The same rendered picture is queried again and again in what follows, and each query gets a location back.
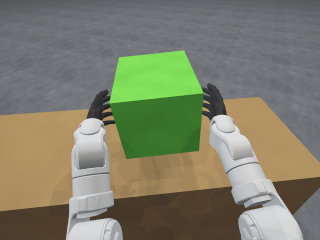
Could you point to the carton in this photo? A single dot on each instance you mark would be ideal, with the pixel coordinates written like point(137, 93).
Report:
point(157, 104)

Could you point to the right robot forearm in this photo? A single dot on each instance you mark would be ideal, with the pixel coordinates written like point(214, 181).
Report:
point(250, 187)

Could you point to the left robot upper arm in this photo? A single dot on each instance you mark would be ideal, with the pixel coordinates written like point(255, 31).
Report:
point(100, 229)

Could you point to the right robot upper arm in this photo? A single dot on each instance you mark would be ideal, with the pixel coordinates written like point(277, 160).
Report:
point(268, 223)

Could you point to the left robot hand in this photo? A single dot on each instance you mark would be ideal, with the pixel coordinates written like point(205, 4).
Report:
point(97, 108)

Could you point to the right robot hand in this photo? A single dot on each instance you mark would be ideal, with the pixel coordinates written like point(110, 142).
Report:
point(216, 106)

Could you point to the left robot forearm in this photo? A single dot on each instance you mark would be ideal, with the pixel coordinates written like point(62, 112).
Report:
point(90, 168)

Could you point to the pedestal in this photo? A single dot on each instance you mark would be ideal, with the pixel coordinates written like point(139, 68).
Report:
point(181, 196)

